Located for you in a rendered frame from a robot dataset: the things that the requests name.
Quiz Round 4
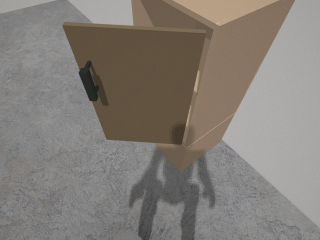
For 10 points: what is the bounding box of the cupboard door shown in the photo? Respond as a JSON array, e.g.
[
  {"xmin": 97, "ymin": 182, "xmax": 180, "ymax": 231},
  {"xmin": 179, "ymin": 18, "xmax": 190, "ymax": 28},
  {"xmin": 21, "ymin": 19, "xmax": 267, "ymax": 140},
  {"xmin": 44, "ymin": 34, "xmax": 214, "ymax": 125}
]
[{"xmin": 62, "ymin": 22, "xmax": 206, "ymax": 145}]

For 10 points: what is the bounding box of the handle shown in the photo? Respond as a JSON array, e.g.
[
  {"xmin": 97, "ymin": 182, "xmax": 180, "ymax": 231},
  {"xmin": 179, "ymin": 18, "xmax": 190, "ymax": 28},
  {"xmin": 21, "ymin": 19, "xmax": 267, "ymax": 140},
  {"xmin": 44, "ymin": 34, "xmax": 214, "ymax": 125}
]
[{"xmin": 79, "ymin": 60, "xmax": 99, "ymax": 102}]

